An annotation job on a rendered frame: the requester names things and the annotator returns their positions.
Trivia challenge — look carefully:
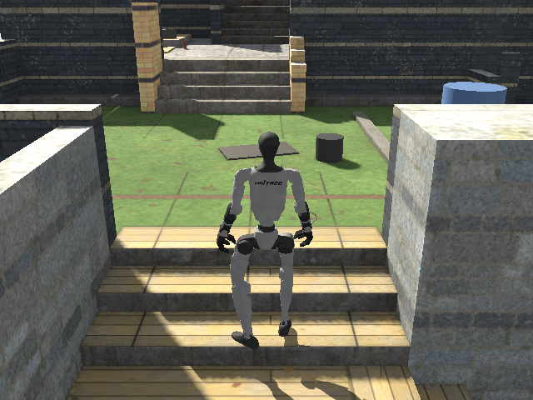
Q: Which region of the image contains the robot left forearm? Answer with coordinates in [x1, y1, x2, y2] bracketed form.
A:
[218, 202, 237, 237]

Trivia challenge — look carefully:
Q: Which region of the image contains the left robot shin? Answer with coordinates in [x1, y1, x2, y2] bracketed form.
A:
[232, 284, 253, 339]

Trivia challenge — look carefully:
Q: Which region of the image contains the left robot hand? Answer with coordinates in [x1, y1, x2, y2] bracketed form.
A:
[217, 233, 236, 253]

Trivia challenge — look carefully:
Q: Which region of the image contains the right robot hand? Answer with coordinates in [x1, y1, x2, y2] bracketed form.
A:
[294, 229, 313, 247]

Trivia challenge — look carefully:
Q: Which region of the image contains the robot right upper arm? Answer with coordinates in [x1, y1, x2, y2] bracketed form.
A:
[286, 168, 307, 213]

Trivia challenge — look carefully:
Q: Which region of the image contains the right robot foot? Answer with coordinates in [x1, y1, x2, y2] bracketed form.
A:
[278, 317, 291, 337]

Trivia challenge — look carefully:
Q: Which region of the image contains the robot right forearm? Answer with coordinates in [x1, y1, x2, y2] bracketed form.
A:
[298, 201, 312, 233]

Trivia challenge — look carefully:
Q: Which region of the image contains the robot left upper arm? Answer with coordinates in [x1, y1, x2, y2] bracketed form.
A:
[229, 168, 251, 215]

